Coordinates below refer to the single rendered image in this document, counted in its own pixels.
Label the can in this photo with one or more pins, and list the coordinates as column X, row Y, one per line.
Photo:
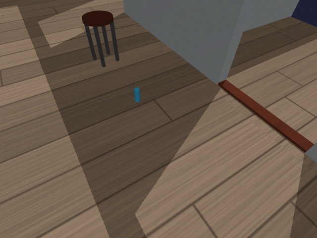
column 137, row 94

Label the stool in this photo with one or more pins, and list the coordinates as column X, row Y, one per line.
column 97, row 19

